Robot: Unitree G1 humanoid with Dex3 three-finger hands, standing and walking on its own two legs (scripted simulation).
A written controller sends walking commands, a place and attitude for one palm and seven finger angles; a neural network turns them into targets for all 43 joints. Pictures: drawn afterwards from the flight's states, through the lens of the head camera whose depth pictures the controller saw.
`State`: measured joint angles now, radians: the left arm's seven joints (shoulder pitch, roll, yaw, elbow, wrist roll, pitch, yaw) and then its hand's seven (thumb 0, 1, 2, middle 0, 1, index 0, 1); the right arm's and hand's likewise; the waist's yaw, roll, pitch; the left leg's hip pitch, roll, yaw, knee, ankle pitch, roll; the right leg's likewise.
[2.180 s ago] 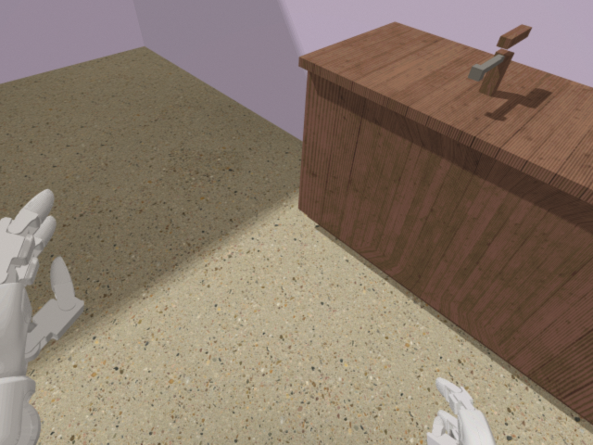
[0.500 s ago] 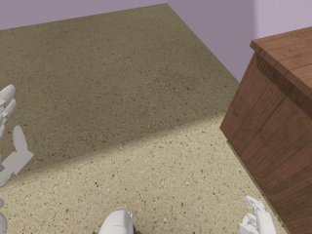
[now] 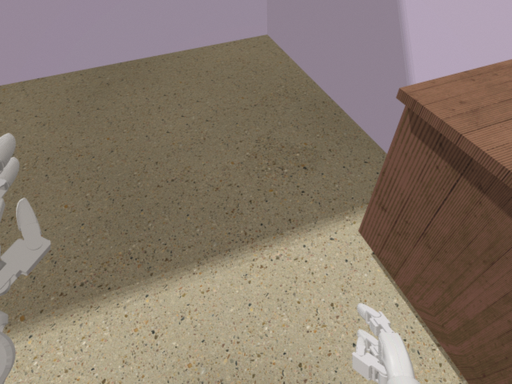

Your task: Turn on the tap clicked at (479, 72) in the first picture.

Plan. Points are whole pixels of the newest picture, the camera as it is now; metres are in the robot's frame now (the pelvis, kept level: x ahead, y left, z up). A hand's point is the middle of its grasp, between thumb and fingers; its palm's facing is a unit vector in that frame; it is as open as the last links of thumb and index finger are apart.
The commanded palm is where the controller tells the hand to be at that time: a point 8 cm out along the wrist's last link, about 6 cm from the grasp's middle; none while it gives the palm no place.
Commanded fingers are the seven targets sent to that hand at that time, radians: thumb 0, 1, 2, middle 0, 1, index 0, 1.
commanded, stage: turn to face it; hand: left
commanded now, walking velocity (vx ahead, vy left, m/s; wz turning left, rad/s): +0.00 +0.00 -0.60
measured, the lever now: out of the picture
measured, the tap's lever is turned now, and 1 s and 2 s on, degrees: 0 0 0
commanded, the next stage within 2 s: none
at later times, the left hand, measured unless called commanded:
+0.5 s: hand (140, 246) +0.22 +0.15 +0.19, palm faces +0.21 -0.87 -0.45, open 7.4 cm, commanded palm +0.18 +0.20 +0.19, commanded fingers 0.00 0.90 0.90 -0.20 -0.30 -0.20 -0.30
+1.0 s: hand (266, 301) +0.18 +0.01 +0.16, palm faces -0.18 -0.87 -0.46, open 7.4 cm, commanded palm +0.14 +0.11 +0.19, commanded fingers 0.00 0.90 0.90 -0.20 -0.30 -0.20 -0.30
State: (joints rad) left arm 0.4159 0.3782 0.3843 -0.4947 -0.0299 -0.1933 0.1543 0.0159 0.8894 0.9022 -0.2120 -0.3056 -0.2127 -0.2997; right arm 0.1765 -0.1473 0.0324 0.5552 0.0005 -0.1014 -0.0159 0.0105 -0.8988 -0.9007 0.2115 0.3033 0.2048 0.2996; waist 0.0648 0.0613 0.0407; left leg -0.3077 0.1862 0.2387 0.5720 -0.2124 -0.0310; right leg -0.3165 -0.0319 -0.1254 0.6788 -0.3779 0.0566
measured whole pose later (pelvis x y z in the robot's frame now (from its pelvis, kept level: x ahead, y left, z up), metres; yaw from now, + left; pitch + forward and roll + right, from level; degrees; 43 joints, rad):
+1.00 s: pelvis -0.14 -0.04 -0.01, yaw -33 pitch -1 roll +0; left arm 0.38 0.37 0.33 -0.49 -0.03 -0.18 0.13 0.02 0.89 0.90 -0.21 -0.31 -0.21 -0.30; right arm 0.17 -0.21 0.00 0.58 0.02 0.00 0.01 0.01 -0.90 -0.90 0.21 0.30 0.20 0.30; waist -0.01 0.06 0.14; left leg -0.44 0.17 0.07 1.02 -0.51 -0.08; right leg -0.34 0.00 -0.07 0.64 -0.29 -0.04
